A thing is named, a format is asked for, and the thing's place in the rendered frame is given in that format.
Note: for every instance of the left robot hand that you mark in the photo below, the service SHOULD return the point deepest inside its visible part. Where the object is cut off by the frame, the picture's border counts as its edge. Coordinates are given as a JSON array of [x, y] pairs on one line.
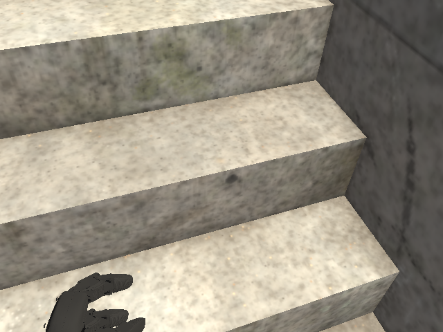
[[70, 312]]

